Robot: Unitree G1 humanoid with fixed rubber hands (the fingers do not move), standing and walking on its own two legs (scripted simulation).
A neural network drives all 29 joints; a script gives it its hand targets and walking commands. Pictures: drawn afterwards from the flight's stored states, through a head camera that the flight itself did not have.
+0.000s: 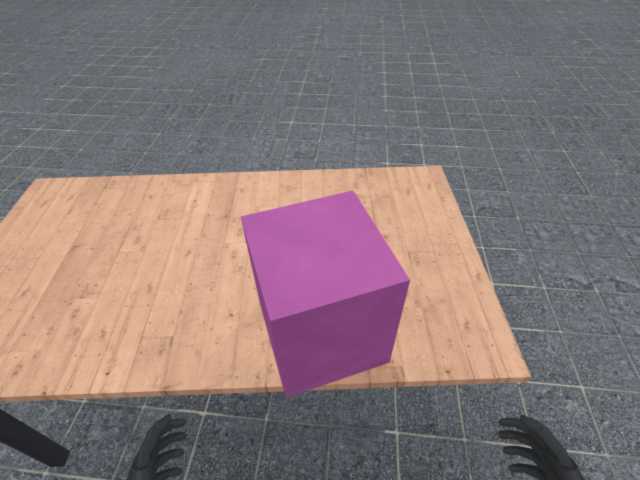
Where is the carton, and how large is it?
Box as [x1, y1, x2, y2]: [240, 191, 409, 397]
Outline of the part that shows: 353,191 348,191 240,216 262,312 286,397 389,362 409,279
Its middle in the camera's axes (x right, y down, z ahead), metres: +0.00 +0.10 +0.67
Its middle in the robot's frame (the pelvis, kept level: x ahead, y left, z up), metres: +0.45 +0.00 -0.08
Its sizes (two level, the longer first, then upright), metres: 0.210 0.200 0.250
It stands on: a table, 0.57 m high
